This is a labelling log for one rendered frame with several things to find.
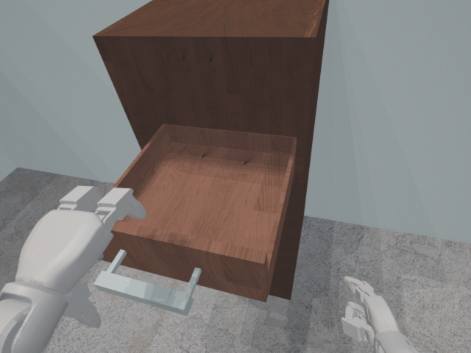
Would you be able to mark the robot left hand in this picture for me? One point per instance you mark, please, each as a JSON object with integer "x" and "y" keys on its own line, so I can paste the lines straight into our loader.
{"x": 67, "y": 242}

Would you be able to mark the drawer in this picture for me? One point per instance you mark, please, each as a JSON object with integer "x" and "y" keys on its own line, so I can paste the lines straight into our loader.
{"x": 214, "y": 199}

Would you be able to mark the robot right hand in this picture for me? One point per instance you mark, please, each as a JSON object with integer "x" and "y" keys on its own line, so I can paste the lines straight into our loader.
{"x": 363, "y": 323}

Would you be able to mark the left robot forearm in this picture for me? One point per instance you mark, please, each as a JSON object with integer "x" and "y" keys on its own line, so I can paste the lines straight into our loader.
{"x": 29, "y": 314}

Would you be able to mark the cabinet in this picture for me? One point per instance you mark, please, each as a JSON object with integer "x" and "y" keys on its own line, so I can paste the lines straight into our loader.
{"x": 238, "y": 65}

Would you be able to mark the right robot forearm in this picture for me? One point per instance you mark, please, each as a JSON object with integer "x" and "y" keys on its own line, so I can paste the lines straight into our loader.
{"x": 390, "y": 341}

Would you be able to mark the handle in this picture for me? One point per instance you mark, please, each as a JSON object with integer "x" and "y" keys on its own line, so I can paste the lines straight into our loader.
{"x": 144, "y": 292}

